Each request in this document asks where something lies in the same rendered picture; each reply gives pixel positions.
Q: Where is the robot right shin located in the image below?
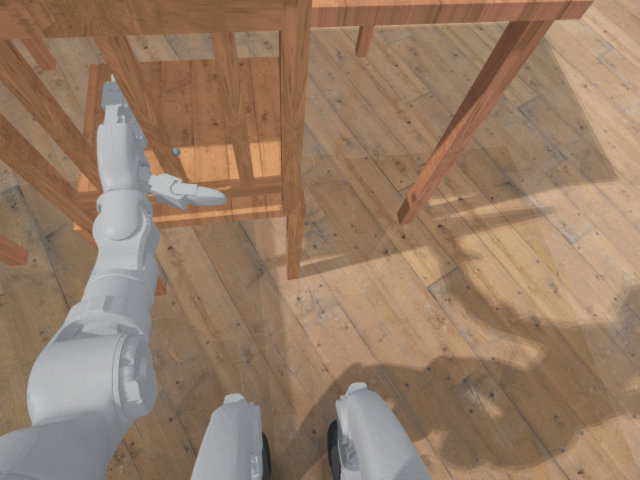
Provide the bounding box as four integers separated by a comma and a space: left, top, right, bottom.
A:
338, 382, 381, 480

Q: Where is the chair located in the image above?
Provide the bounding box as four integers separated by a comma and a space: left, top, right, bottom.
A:
0, 0, 312, 296

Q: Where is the left robot hand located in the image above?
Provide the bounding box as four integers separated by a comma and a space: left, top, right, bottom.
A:
97, 74, 226, 210

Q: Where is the left robot thigh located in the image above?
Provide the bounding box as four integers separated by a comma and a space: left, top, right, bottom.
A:
190, 401, 263, 480

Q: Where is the robot left forearm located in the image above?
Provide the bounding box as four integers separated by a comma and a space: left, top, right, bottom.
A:
27, 189, 160, 423

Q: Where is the robot left upper arm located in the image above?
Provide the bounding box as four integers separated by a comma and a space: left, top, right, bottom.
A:
0, 333, 158, 480

